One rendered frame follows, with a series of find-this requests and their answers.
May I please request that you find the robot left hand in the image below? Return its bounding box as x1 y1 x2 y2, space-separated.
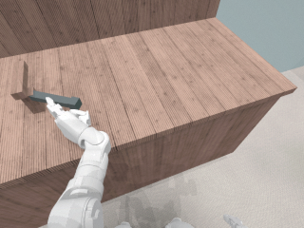
46 97 91 144

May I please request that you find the robot left upper arm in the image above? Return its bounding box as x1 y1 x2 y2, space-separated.
47 196 104 228

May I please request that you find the tap lever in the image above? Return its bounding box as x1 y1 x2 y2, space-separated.
29 90 82 110

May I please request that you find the counter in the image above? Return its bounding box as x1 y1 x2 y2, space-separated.
0 0 297 228

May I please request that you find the robot shin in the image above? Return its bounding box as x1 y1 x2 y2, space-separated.
170 218 181 224
121 222 130 226

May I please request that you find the left robot shin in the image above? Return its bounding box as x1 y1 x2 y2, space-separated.
121 222 130 226

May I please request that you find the right robot shin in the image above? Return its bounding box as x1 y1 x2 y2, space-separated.
170 218 181 224

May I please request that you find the robot right hand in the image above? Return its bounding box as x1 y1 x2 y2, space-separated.
223 214 248 228

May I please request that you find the robot left forearm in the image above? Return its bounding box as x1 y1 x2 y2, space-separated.
47 126 111 228

